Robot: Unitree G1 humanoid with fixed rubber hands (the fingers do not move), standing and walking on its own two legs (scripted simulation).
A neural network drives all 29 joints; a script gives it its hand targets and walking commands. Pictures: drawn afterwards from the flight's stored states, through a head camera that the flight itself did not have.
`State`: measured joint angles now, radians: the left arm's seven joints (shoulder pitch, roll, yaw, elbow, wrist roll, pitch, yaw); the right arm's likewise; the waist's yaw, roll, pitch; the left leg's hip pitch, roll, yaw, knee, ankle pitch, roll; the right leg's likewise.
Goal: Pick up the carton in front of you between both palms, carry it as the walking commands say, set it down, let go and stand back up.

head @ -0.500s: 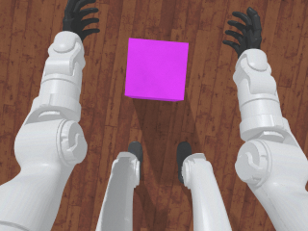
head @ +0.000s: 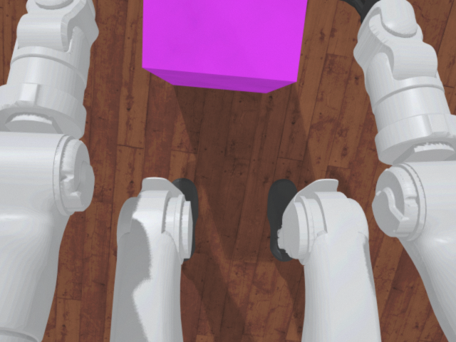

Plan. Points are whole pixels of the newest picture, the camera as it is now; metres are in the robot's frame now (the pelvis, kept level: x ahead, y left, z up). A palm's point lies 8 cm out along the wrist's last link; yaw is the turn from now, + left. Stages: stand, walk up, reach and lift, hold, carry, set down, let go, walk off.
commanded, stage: reach and lift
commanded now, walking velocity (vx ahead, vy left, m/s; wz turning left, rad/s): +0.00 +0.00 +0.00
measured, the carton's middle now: (224, 23) +0.56 +0.04 -0.29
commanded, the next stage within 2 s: none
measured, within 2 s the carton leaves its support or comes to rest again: leaves its support in 1.06 s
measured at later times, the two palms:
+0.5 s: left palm out of the picture +0.57 +0.21 -0.22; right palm (346, 20) +0.55 -0.14 -0.22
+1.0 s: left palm out of the picture +0.57 +0.19 -0.22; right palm (332, 14) +0.56 -0.12 -0.21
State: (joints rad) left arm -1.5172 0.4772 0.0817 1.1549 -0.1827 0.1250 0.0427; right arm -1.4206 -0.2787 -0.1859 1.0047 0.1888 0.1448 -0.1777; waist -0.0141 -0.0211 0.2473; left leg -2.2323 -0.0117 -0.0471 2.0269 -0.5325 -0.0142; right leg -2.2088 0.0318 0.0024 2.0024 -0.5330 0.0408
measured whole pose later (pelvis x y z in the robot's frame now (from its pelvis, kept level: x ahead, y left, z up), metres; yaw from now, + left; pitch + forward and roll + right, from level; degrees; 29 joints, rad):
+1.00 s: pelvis +0.00 +0.01 -0.06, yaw -1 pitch +35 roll -3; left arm -1.61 0.39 0.09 1.16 -0.08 0.19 0.02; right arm -1.52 -0.21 -0.32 1.03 0.05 0.19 -0.14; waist 0.01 -0.04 0.42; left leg -2.27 0.00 -0.03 2.25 -0.58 0.01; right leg -2.25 0.06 0.02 2.21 -0.57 0.07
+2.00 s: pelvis +0.03 +0.00 +0.16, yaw +4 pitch +38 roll -1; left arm -0.86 -0.02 0.41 0.64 0.24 0.42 0.00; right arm -0.81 0.11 -0.48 0.57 -0.20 0.40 -0.06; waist -0.01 -0.02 -0.22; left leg -1.69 -0.04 -0.06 1.51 -0.47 -0.02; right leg -1.66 0.05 0.05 1.51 -0.50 0.04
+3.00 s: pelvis +0.09 -0.01 +0.36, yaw +4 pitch -4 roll +0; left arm -0.33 -0.17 0.32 0.41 0.31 0.61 -0.01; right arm -0.33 0.17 -0.32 0.42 -0.31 0.60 0.02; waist 0.00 0.00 -0.01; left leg -0.20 -0.01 -0.06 0.48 -0.22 -0.01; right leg -0.18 0.02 0.07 0.48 -0.24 0.01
